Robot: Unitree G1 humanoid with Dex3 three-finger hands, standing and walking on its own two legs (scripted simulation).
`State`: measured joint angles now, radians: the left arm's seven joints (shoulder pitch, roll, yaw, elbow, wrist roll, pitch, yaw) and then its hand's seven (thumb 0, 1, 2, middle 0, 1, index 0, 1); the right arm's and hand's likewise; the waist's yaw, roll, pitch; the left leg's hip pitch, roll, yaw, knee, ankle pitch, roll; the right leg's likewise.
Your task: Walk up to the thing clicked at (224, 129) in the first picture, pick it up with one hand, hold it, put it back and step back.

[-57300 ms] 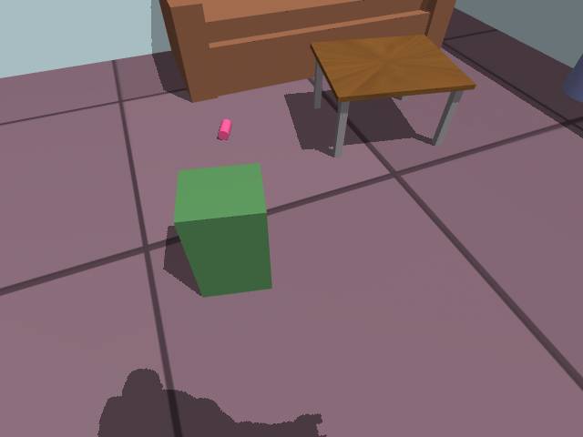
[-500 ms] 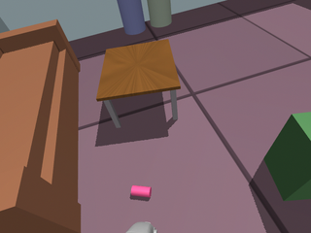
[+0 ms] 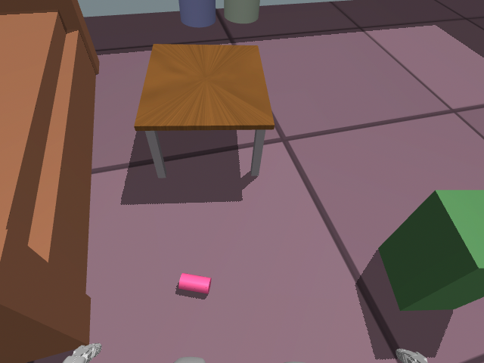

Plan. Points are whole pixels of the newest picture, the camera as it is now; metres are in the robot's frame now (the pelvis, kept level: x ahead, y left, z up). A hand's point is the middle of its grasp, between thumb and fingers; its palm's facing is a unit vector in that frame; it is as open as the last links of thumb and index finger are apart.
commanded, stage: stand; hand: left
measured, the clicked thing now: (195, 283) +0.47 +0.18 -0.73
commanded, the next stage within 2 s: none
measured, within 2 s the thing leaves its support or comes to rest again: neither
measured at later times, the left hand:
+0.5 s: hand out of the picture +0.05 +0.25 -0.14, palm faces -0.03 -0.94 -0.35, open 7.4 cm
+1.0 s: hand out of the picture +0.10 +0.24 -0.13, palm faces -0.03 -0.94 -0.34, open 7.4 cm
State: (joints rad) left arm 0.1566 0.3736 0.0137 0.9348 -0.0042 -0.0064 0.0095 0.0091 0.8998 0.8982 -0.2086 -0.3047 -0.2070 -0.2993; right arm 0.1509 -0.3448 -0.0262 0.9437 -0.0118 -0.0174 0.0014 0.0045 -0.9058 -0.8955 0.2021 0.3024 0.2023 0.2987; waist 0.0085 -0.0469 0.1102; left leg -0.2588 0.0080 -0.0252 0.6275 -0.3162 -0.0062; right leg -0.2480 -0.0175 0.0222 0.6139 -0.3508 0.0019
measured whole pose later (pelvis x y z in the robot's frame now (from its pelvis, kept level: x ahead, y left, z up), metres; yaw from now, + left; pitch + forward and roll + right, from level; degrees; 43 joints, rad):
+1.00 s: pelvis +0.01 -0.01 +0.02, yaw +0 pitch -3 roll +0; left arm 0.08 0.35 0.00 1.12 0.01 -0.02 -0.01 0.01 0.90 0.90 -0.21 -0.30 -0.21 -0.30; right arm 0.07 -0.34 0.00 1.14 0.00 -0.01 0.01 0.00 -0.91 -0.90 0.20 0.30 0.20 0.30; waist 0.00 0.00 0.04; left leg -0.11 0.02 -0.02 0.33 -0.18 -0.03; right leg -0.12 -0.01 0.02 0.35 -0.19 0.02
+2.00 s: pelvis +0.01 -0.02 +0.02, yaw +0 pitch -2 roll +0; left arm 0.11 0.35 0.00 1.12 0.01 -0.01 -0.01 0.01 0.90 0.90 -0.21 -0.30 -0.21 -0.30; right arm 0.10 -0.35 0.00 1.14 -0.01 -0.01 0.01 0.00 -0.91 -0.90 0.20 0.30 0.20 0.30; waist 0.00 0.00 0.05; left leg -0.10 0.03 -0.03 0.32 -0.18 -0.04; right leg -0.11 0.00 0.01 0.34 -0.19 0.00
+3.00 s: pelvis +0.01 +0.01 -0.06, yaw -1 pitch +15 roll -2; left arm 0.21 0.28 0.11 0.55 0.28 0.15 0.03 0.00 -0.48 0.95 -0.14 -0.99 -0.14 -0.99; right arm 0.20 -0.24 -0.04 0.60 0.01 -0.11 -0.01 0.01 -0.91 -0.90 0.20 0.30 0.20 0.30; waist -0.02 -0.01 -0.10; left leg -0.83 0.02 -0.03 1.08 -0.51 -0.01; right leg -0.82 0.00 0.02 1.04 -0.49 0.04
